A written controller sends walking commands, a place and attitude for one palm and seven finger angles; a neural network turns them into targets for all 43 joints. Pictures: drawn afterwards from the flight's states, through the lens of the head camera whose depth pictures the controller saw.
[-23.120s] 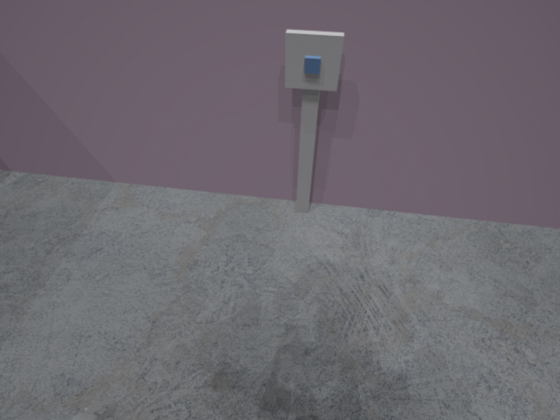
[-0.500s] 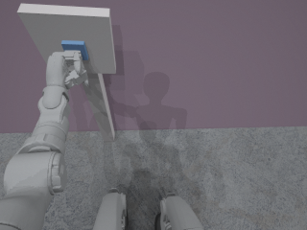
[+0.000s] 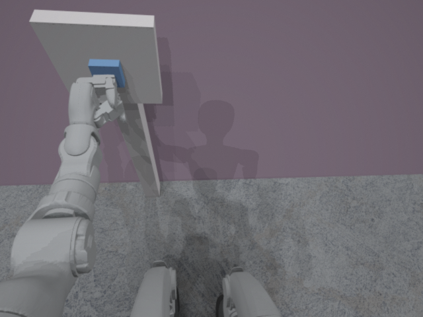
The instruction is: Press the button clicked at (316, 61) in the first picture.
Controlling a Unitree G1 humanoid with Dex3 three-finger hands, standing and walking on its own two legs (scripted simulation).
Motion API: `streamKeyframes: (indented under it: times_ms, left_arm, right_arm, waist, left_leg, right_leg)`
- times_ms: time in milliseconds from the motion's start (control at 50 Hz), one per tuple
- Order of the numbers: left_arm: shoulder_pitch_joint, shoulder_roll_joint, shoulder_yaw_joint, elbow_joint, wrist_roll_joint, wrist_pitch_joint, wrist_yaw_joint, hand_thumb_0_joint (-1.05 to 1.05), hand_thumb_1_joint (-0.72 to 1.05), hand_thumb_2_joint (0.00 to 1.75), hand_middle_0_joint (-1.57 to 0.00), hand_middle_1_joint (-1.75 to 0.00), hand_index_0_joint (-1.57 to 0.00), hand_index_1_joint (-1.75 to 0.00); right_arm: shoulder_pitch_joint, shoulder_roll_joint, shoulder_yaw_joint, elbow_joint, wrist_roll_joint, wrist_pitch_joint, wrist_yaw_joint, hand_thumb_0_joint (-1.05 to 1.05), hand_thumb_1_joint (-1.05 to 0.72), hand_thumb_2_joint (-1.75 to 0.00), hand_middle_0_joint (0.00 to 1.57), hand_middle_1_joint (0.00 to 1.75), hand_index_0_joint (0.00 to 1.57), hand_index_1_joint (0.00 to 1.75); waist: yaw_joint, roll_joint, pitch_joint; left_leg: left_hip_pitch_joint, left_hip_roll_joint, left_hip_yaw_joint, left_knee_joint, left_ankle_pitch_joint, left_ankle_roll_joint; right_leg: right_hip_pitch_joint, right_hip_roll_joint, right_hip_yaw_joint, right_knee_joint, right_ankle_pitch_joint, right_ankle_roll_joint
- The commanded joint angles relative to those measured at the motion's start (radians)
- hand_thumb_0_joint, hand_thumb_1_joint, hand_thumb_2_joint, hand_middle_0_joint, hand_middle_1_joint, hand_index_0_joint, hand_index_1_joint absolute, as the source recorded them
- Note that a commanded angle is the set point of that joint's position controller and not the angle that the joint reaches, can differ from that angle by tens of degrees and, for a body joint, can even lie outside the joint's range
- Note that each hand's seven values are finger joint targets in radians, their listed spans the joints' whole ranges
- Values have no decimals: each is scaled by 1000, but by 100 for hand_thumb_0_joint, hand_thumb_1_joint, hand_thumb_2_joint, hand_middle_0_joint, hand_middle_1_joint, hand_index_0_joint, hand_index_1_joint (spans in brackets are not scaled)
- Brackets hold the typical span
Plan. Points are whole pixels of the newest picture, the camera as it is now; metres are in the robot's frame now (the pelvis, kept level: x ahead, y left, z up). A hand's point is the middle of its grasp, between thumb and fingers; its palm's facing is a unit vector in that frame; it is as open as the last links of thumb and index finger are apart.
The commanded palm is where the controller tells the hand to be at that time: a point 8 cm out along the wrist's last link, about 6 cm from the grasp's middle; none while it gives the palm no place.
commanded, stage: pull the fist back off the button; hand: left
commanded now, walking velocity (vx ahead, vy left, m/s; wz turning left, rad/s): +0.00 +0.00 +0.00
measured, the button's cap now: (108, 72) +0.54 +0.17 +0.10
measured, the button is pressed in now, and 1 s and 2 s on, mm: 1 0 0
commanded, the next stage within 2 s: draw the hand back to the body in 0.70 s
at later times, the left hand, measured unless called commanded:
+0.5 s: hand (114, 134) +0.43 +0.16 +0.06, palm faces +0.02 -1.00 -0.03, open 3.1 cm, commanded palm +0.40 +0.20 +0.07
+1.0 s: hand (105, 145) +0.39 +0.16 +0.10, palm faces -0.02 -1.00 -0.02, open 3.1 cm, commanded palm +0.36 +0.22 +0.11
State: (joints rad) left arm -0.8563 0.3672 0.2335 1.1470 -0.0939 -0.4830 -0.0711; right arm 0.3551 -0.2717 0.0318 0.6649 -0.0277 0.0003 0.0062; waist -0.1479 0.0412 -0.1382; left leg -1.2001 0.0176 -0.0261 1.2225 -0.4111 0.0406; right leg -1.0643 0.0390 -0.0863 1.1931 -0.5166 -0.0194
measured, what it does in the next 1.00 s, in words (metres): stands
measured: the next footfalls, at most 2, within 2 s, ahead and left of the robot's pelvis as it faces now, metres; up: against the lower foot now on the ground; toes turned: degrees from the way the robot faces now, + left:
none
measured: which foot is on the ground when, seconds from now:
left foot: down 0.00-1.00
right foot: down 0.00-1.00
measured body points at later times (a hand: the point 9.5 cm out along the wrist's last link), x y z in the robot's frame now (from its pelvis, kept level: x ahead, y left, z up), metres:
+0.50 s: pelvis +0.05 -0.01 +0.03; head +0.14 +0.00 +0.47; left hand +0.42 +0.21 +0.06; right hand +0.15 -0.27 -0.09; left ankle +0.08 +0.09 -0.63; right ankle +0.03 -0.12 -0.63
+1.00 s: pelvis +0.05 -0.01 +0.04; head +0.11 -0.01 +0.49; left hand +0.38 +0.21 +0.10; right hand +0.17 -0.25 -0.07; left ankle +0.08 +0.09 -0.63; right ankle +0.03 -0.12 -0.63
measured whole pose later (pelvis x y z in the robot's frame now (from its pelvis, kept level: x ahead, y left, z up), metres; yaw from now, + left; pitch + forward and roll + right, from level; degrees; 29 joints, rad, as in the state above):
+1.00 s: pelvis +0.05 -0.01 +0.04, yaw +0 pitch +14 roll -2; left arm -0.12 0.24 0.14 0.39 -0.23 -0.35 -0.16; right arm 0.27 -0.24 0.03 0.55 0.04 0.05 -0.02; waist -0.04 0.05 -0.14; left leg -0.86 0.02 0.02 1.06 -0.45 0.03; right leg -0.75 0.05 -0.03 1.03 -0.54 -0.02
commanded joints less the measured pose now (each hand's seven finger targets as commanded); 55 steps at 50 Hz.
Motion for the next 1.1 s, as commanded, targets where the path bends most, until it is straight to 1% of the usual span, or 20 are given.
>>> streamKeyframes:
  times_ms: [0, 80, 120, 220, 280, 360, 400, 460, 560, 580, 600, 660, 740, 800, 860, 900, 960, 980, 1000, 1080]
  left_arm:
    - [-434, 77, -23, -286, -2, -71, -3, 0, 90, 90, -130, -150, -130, -150]
    - [-310, 29, -39, -339, -17, -77, -4, 0, 90, 90, -130, -150, -130, -150]
    - [-239, 60, -2, -377, -26, -77, -2, 0, 90, 90, -130, -150, -130, -150]
    - [-45, 121, 77, -414, -35, -67, 10, 0, 90, 90, -130, -150, -130, -150]
    - [89, 85, 58, -540, -41, -86, 1, 0, 90, 90, -130, -150, -130, -150]
    - [184, 14, -14, -659, -69, -85, -35, 0, 90, 90, -130, -150, -130, -150]
    - [259, 20, -11, -679, -83, -70, -58, 0, 90, 90, -130, -150, -130, -150]
    - [281, -37, -72, -750, -108, -52, -88, 0, 90, 90, -130, -150, -130, -150]
    - [293, -34, -82, -825, -123, -55, -98, 0, 90, 90, -130, -150, -130, -150]
    - [326, -16, -59, -820, -121, -57, -95, 0, 90, 90, -130, -150, -130, -150]
    - [297, -21, -69, -812, -117, -58, -93, 0, 90, 90, -130, -150, -130, -150]
    - [261, 36, -18, -806, -106, -68, -77, 0, 90, 90, -130, -150, -130, -150]
    - [296, -8, -51, -810, -107, -53, -82, 0, 90, 90, -130, -150, -130, -150]
    - [366, -11, -58, -836, -114, -22, -91, 0, 90, 90, -130, -150, -130, -150]
    - [467, 39, -18, -926, -138, 23, -91, 0, 90, 90, -130, -150, -130, -150]
    - [497, 50, -10, -985, -146, 50, -87, 0, 90, 90, -130, -150, -130, -150]
    - [539, 44, -7, -999, -165, 80, -82, 0, 90, 90, -130, -150, -130, -150]
    - [566, 51, 6, -998, -165, 86, -81, 0, 90, 90, -130, -150, -130, -150]
    - [565, 24, -23, -1018, -167, 88, -84, 0, 90, 90, -130, -150, -130, -150]
    - [649, 16, -42, -1109, -180, 98, -110, 0, 90, 90, -130, -150, -130, -150]
  right_arm:
    - [99, -177, -77, -80, 3, -2, 3, 0, -90, -90, 20, 30, 20, 30]
    - [83, -163, -81, -98, 12, 14, 7, 0, -90, -90, 20, 30, 20, 30]
    - [76, -162, -85, -106, 15, 24, 6, 0, -90, -90, 20, 30, 20, 30]
    - [51, -144, -76, -146, 20, 46, 4, 0, -90, -90, 20, 30, 20, 30]
    - [25, -128, -80, -177, 24, 47, 9, 0, -90, -90, 20, 30, 20, 30]
    - [7, -121, -83, -193, 32, 45, 10, 0, -90, -90, 20, 30, 20, 30]
    - [-2, -124, -87, -190, 39, 44, 5, 0, -90, -90, 20, 30, 20, 30]
    - [-16, -119, -88, -193, 46, 35, -4, 0, -90, -90, 20, 30, 20, 30]
    - [-48, -119, -87, -185, 45, 15, -20, 0, -90, -90, 20, 30, 20, 30]
    - [-58, -119, -86, -184, 44, 12, -21, 0, -90, -90, 20, 30, 20, 30]
    - [-66, -117, -83, -179, 42, 10, -24, 0, -90, -90, 20, 30, 20, 30]
    - [-71, -120, -82, -170, 37, 1, -29, 0, -90, -90, 20, 30, 20, 30]
    - [-89, -113, -78, -182, 38, -7, -24, 0, -90, -90, 20, 30, 20, 30]
    - [-90, -117, -80, -205, 43, -2, -20, 0, -90, -90, 20, 30, 20, 30]
    - [-100, -123, -74, -246, 53, 2, -23, 0, -90, -90, 20, 30, 20, 30]
    - [-110, -115, -69, -262, 62, 5, -30, 0, -90, -90, 20, 30, 20, 30]
    - [-121, -112, -59, -272, 67, 1, -42, 0, -90, -90, 20, 30, 20, 30]
    - [-122, -111, -58, -273, 70, -1, -45, 0, -90, -90, 20, 30, 20, 30]
    - [-128, -109, -56, -276, 72, -5, -47, 0, -90, -90, 20, 30, 20, 30]
    - [-143, -106, -52, -290, 76, -29, -51, 0, -90, -90, 20, 30, 20, 30]
  waist:
    - [-30, 113, -449]
    - [-4, 70, -437]
    - [15, 48, -446]
    - [65, -41, -388]
    - [96, 15, -445]
    - [77, -3, -417]
    - [84, -7, -402]
    - [66, -5, -384]
    - [65, -3, -367]
    - [82, 12, -372]
    - [68, 8, -354]
    - [75, -2, -368]
    - [93, 62, -410]
    - [109, 44, -433]
    - [131, 19, -444]
    - [130, -16, -407]
    - [116, -64, -288]
    - [122, -69, -261]
    - [110, -61, -238]
    - [122, 7, -226]
  left_leg:
    - [612, 14, -122, -212, -28, -21]
    - [623, 10, -96, -216, 47, -19]
    - [618, 8, -76, -211, 100, -18]
    - [493, -8, -19, -201, 165, -7]
    - [548, -10, 1, -197, 270, -12]
    - [580, -7, 6, -197, 321, -8]
    - [578, -6, 8, -200, 325, -10]
    - [604, -7, 4, -195, 340, -5]
    - [612, -6, -9, -189, 309, -5]
    - [608, -7, -11, -190, 311, -10]
    - [602, -6, -11, -185, 297, -8]
    - [567, -7, -14, -171, 266, -8]
    - [615, -8, -16, -181, 293, -19]
    - [636, -7, -15, -201, 306, -18]
    - [666, -11, -10, -253, 303, -12]
    - [653, -11, -3, -286, 286, -8]
    - [614, -14, 3, -323, 213, 1]
    - [612, -12, 3, -341, 194, -1]
    - [624, -13, 4, -352, 179, 1]
    - [698, -12, -1, -397, 172, 0]
  right_leg:
    - [-35, 14, 30, -199, 68, -18]
    - [30, 20, 29, -218, 105, -18]
    - [81, 21, 33, -227, 138, -16]
    - [235, 20, 62, -237, 241, -4]
    - [287, 18, 69, -222, 364, -6]
    - [310, 20, 69, -229, 438, -2]
    - [320, 19, 71, -235, 457, 1]
    - [312, 15, 70, -240, 476, 3]
    - [281, 9, 68, -237, 429, 2]
    - [283, 6, 67, -230, 426, 0]
    - [264, 6, 67, -231, 416, 2]
    - [270, 7, 78, -219, 385, 1]
    - [269, 6, 67, -212, 388, -5]
    - [301, 8, 64, -226, 398, -5]
    - [397, 15, 62, -268, 407, -5]
    - [441, 15, 63, -297, 413, 1]
    - [462, 14, 69, -352, 358, 8]
    - [461, 14, 65, -365, 333, 8]
    - [457, 12, 66, -381, 318, 10]
    - [476, 11, 61, -416, 290, 3]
